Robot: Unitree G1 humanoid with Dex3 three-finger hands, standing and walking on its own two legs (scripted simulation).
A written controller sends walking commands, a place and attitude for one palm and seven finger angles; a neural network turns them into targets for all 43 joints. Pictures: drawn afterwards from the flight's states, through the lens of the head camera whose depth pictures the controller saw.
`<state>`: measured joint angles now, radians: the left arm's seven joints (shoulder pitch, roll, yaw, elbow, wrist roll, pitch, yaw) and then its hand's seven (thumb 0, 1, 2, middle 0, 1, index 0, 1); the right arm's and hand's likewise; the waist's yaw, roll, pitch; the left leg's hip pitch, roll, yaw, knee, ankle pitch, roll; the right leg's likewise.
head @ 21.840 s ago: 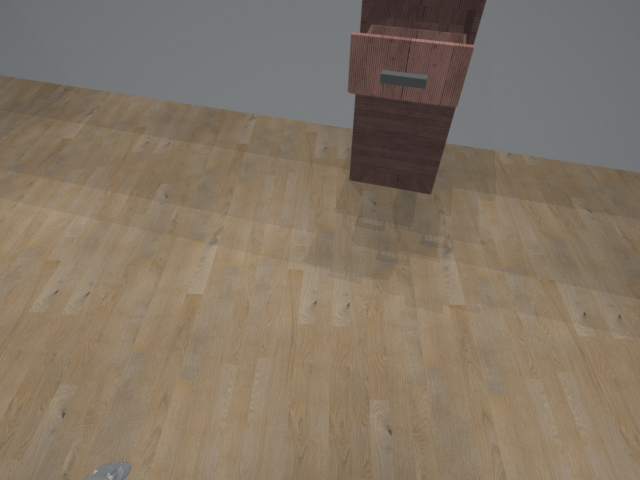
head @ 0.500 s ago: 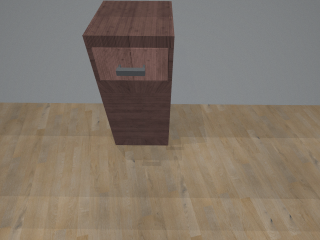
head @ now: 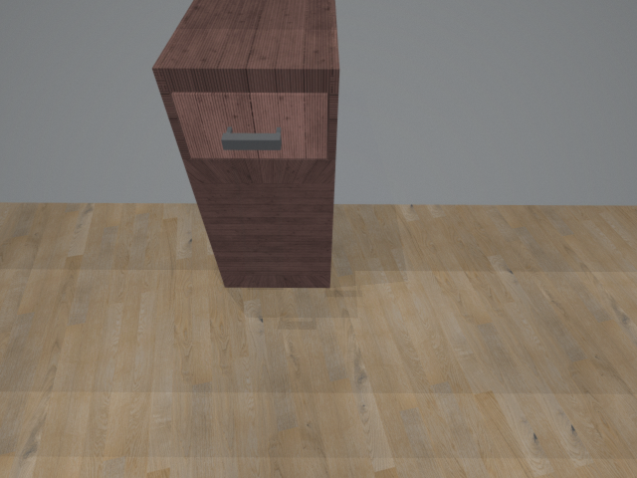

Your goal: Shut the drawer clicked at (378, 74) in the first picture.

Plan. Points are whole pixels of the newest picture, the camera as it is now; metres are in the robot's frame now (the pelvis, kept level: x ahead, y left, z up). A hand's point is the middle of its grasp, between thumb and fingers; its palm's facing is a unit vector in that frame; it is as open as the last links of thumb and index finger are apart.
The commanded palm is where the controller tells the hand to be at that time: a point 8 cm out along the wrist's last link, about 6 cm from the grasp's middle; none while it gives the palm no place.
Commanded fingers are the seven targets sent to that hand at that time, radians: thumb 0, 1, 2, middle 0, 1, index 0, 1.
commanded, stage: look to check the result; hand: left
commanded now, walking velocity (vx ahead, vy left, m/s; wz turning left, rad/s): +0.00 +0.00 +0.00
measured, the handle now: (253, 136) +0.84 +0.21 -0.07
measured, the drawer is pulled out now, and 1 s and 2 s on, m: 0.00 0.00 0.00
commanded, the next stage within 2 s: stand and wait in 0.28 s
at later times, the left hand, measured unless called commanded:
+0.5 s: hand out of the picture +0.00 +0.16 -0.17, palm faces +0.05 -0.98 -0.20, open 7.4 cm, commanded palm none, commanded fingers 0.00 0.90 0.90 -0.20 -0.30 -0.20 -0.30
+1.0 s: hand out of the picture +0.01 +0.16 -0.17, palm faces +0.04 -0.98 -0.21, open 7.4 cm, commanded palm none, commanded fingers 0.00 0.90 0.90 -0.20 -0.30 -0.20 -0.30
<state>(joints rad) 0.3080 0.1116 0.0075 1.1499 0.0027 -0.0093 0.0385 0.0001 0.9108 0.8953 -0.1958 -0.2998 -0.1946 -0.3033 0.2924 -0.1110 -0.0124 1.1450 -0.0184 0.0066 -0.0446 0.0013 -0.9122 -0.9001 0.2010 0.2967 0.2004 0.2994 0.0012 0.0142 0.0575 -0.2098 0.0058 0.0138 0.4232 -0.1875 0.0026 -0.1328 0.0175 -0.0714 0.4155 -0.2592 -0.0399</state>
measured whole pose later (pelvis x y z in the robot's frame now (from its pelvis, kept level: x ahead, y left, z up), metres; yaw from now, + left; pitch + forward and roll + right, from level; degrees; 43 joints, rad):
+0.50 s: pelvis +0.01 -0.01 +0.00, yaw +0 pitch -2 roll +0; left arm 0.28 0.13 0.01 1.14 0.00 -0.02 0.04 0.00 0.91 0.90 -0.20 -0.30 -0.19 -0.30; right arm 0.28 -0.12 -0.01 1.15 -0.02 0.01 -0.04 0.00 -0.91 -0.90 0.20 0.30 0.20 0.30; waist 0.00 0.02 0.06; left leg -0.19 0.02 0.01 0.41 -0.19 -0.01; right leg -0.11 0.03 -0.07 0.40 -0.26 -0.05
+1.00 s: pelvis +0.01 -0.01 +0.00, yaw -1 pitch -2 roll +0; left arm 0.28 0.14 0.01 1.14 0.00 -0.02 0.04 0.00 0.91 0.90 -0.20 -0.30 -0.20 -0.30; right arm 0.26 -0.14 -0.01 1.15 -0.02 0.00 -0.05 0.00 -0.91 -0.90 0.20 0.30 0.20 0.30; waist 0.00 0.02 0.06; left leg -0.17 0.02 0.02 0.40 -0.19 -0.01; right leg -0.10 0.03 -0.07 0.38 -0.26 -0.05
